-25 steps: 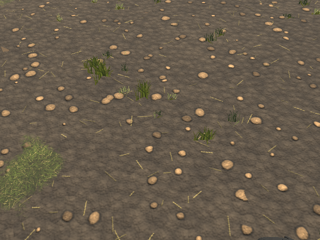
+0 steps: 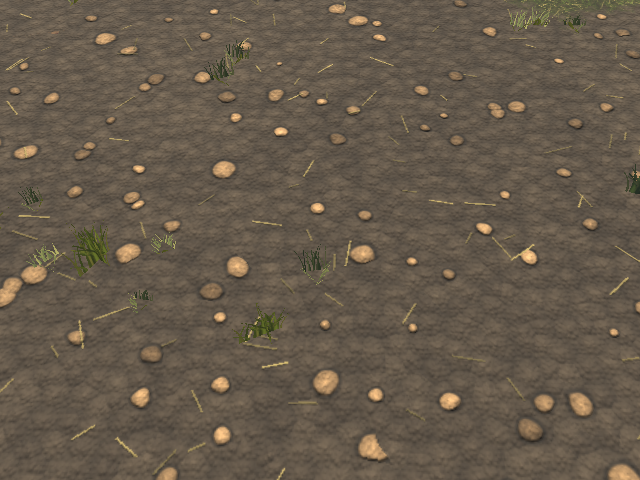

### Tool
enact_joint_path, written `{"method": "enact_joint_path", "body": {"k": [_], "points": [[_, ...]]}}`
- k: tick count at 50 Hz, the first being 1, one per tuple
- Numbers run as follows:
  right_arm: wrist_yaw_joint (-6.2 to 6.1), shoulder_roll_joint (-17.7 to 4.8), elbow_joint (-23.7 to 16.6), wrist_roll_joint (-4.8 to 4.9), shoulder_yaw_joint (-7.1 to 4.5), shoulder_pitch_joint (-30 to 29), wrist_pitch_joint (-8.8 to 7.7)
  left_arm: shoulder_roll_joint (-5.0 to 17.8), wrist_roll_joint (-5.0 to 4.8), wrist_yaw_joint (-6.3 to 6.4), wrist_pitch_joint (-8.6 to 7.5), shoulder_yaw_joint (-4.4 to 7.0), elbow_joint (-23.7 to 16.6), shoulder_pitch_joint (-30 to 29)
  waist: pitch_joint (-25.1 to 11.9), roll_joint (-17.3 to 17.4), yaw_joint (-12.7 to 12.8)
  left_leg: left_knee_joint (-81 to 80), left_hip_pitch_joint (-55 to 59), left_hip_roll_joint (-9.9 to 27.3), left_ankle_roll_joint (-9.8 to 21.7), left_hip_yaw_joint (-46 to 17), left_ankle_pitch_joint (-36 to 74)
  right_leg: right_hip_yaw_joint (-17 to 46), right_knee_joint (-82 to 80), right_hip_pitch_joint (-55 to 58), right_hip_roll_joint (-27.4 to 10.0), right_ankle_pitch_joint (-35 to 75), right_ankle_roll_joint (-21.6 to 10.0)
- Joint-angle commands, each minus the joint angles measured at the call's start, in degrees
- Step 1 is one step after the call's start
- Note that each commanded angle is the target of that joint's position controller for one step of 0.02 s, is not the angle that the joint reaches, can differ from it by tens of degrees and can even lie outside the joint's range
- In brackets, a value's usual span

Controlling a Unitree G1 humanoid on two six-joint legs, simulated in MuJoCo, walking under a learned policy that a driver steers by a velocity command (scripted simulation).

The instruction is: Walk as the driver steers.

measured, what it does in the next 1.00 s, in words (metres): walks ahead: left foot, then right foot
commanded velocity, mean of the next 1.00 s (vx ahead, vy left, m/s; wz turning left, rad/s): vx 0.50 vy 0.00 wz -0.25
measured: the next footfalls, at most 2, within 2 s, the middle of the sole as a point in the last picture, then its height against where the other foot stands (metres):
left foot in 0.34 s outside the picture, level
right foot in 0.82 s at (430, 416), level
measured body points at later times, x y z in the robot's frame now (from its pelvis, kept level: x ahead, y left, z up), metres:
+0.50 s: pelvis +0.29 +0.05 +0.01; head +0.32 +0.05 +0.46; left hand +0.48 +0.27 -0.09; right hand +0.34 -0.25 -0.08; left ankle +0.35 +0.14 -0.72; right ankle +0.20 -0.08 -0.62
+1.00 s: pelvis +0.53 -0.07 +0.02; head +0.55 -0.09 +0.47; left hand +0.71 +0.16 -0.08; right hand +0.56 -0.36 -0.10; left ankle +0.55 +0.08 -0.63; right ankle +0.52 -0.17 -0.72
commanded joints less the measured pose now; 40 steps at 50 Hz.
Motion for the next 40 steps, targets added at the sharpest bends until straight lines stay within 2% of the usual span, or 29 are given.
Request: {"method": "enact_joint_path", "body": {"k": [1,2,4,6,8,11,13,15,16,17,18,19,20,21,22,23,24,25,27,29,31,33,36,38,39,40], "points": [[-0.28,-6.5,-6.7,-1.20,-1.51,-1.4,-1.84,6.7,0.63,0.88,-1.03,2.13,-4.2,3.2,-9.7,-0.3,0.1,-0.6,-19.5,4.2,0.8,-4.8,5.8,25.4,-18.3,22.7,-15.3,10.1,-12.7],[-0.25,-6.2,-7.3,-1.26,-1.68,-0.9,-0.95,6.3,0.73,0.96,-1.19,2.05,-4.7,2.3,-8.8,-0.7,-1.1,-3.1,-17.6,4.4,0.3,-4.7,6.0,24.4,-19.6,19.1,-14.4,10.9,-12.9],[-0.45,-4.7,-8.5,-1.46,-1.41,-2.4,0.23,6.8,0.26,1.62,-1.55,2.29,-4.6,2.3,-6.5,-0.3,-1.9,-10.2,-16.3,4.2,-0.9,-3.6,7.2,20.6,-20.7,13.3,-12.9,14.8,-12.7],[-0.45,-2.5,-10.0,-2.05,-0.40,-6.7,0.45,8.4,-0.06,2.48,-1.44,2.94,-4.3,3.1,-5.0,-0.9,-1.0,-20.7,-14.0,2.7,-2.1,-2.3,13.8,16.3,-20.7,9.3,-10.2,14.8,-11.3],[0.01,-1.3,-10.6,-1.82,0.22,-10.8,0.31,9.1,-0.38,2.81,-1.07,3.34,-3.9,4.6,-4.8,-3.0,1.1,-31.4,-9.9,0.2,-2.5,-1.5,22.5,14.0,-19.6,7.5,-7.8,10.6,-9.4],[0.82,-3.1,-11.5,-0.35,-0.25,-14.5,0.03,9.2,-0.74,2.59,-0.66,3.57,-3.2,8.3,-5.1,-5.0,3.5,-39.0,-6.9,-2.0,-2.5,-2.2,26.6,17.5,-17.1,10.1,-9.3,4.7,-8.4],[1.27,-5.0,-12.0,-0.08,-1.15,-14.8,-0.43,8.4,-0.94,2.51,-0.46,3.56,-2.9,9.7,-5.2,-5.7,3.4,-42.4,-5.7,-2.2,-1.1,-3.5,24.0,21.5,-13.7,13.3,-10.7,0.1,-7.3],[1.60,-6.0,-11.5,0.00,-2.14,-11.6,-1.03,8.0,-0.64,2.58,-0.23,3.58,-3.3,9.1,-5.4,-7.3,1.0,-44.8,-0.9,-2.8,0.8,-3.0,20.7,24.0,-9.5,14.3,-10.6,-1.2,-5.8],[1.49,-6.7,-10.3,-0.31,-2.84,-7.1,-1.29,6.5,-0.38,2.56,-0.25,3.12,-3.8,8.8,-7.1,-7.5,-1.3,-46.2,5.4,-3.1,2.2,-2.1,19.1,23.4,-5.1,13.3,-8.5,1.0,-4.3],[1.28,-9.0,-9.4,-1.39,-3.69,0.6,-1.68,3.0,0.07,2.34,-0.61,1.86,-4.7,8.2,-12.4,-4.3,-4.9,-45.5,16.7,3.5,5.3,-7.7,17.4,19.3,7.4,9.3,-5.4,0.2,-1.9],[1.08,-13.9,-8.4,-2.74,-4.71,7.3,-1.46,-1.1,-0.28,2.47,-1.12,0.69,-5.7,15.1,-19.6,11.0,-3.1,-49.9,35.2,16.6,13.3,-30.5,10.8,12.0,27.3,-6.6,2.0,-17.4,2.4],[1.73,-13.1,-6.2,-1.50,-4.92,10.9,-1.04,2.4,-1.97,2.49,-1.44,0.95,-5.0,18.5,-20.9,20.0,-3.2,-56.4,39.5,22.1,19.2,-50.5,-7.8,12.1,39.4,-19.4,0.9,-23.7,3.8],[1.56,-8.2,-7.6,-0.86,-3.71,7.8,-0.71,6.9,-2.00,2.63,-1.30,1.93,-4.5,14.2,-13.7,11.4,-4.8,-57.9,34.8,19.5,17.3,-44.7,-12.6,13.3,44.4,-22.9,-1.7,-18.1,4.1],[1.30,-6.1,-7.8,-0.99,-3.00,5.0,-0.10,7.8,-0.87,2.65,-1.15,2.09,-5.7,7.9,-8.7,6.3,-5.1,-57.2,27.8,16.7,15.0,-34.7,-6.3,11.1,44.1,-22.4,-3.6,-13.0,4.1],[1.28,-4.9,-7.7,-1.57,-2.47,2.8,0.28,6.9,0.21,2.67,-1.29,1.97,-6.9,4.3,-5.6,3.6,-4.0,-57.7,21.0,14.0,14.2,-28.2,1.6,10.4,41.1,-20.2,-5.0,-9.8,3.8],[1.26,-3.8,-7.3,-1.86,-2.00,1.6,0.32,5.9,0.52,2.51,-1.39,2.02,-7.4,3.4,-4.1,4.1,-2.5,-58.5,16.9,11.8,13.6,-23.5,8.0,10.5,37.8,-17.6,-6.4,-7.8,3.6],[1.26,-3.1,-6.8,-1.90,-1.72,1.4,0.21,4.9,0.33,2.27,-1.35,1.85,-7.4,4.0,-3.9,5.2,-1.3,-59.5,14.5,10.3,13.1,-20.1,11.8,9.7,35.1,-14.9,-7.2,-7.2,3.5],[1.27,-2.8,-6.1,-1.55,-1.64,1.8,0.06,3.9,0.19,2.09,-1.26,1.60,-7.1,4.7,-4.3,6.0,-0.7,-60.2,13.9,9.6,13.4,-18.0,14.9,8.7,32.7,-13.8,-7.5,-7.2,3.7],[1.13,-4.4,-4.7,-0.91,-2.02,3.0,-0.09,2.5,0.46,1.90,-1.14,0.96,-7.4,3.0,-4.0,5.3,-0.5,-61.5,13.6,9.8,14.4,-14.8,21.4,6.7,26.5,-14.1,-8.3,-6.1,4.3],[0.77,-6.3,-3.6,-0.54,-2.51,3.7,0.29,1.1,0.66,1.62,-1.39,0.10,-8.0,-0.6,-3.8,4.1,-1.4,-62.4,13.4,9.5,14.4,-11.6,24.4,5.2,18.1,-12.8,-8.9,-1.5,4.9],[0.64,-7.6,-2.7,-0.10,-2.74,4.7,0.73,0.3,0.34,1.18,-1.68,-0.45,-8.3,-4.1,-3.4,4.4,-2.6,-62.8,12.6,8.5,13.5,-8.5,24.3,3.9,10.1,-9.8,-8.4,4.2,5.1],[0.77,-8.5,-1.8,0.35,-2.82,6.3,1.02,0.8,-0.07,0.74,-1.85,-0.50,-8.6,-7.2,-2.8,4.6,-3.9,-62.6,12.8,8.3,12.9,-6.9,23.7,2.8,4.2,-6.9,-7.3,7.7,5.2],[0.98,-9.1,-0.2,0.81,-2.87,9.1,1.61,1.7,-0.52,0.07,-2.10,-0.29,-9.9,-11.3,-1.5,4.7,-5.3,-61.1,16.1,10.1,12.4,-7.5,23.6,2.0,-1.0,-5.7,-6.3,7.3,4.2],[0.92,-9.7,0.5,1.11,-3.02,9.8,2.17,2.5,-0.42,-0.28,-2.43,0.06,-10.5,-11.9,-1.0,5.1,-4.6,-58.6,17.6,11.1,11.7,-8.5,26.2,1.6,-4.1,-2.9,-5.4,4.6,2.7],[0.83,-10.1,0.7,1.26,-3.05,9.2,2.48,3.3,-0.26,-0.26,-2.64,0.61,-10.0,-9.3,-2.0,5.0,-2.4,-55.7,17.3,10.7,10.9,-8.2,30.8,0.8,-6.7,2.1,-4.3,4.6,1.8],[0.72,-9.9,0.8,1.39,-2.86,8.9,2.64,4.9,0.19,0.06,-2.73,1.66,-8.3,-3.5,-5.2,4.3,0.7,-49.5,15.6,8.6,9.8,-6.5,38.1,-0.1,-8.8,11.6,-2.9,5.3,0.5]]}}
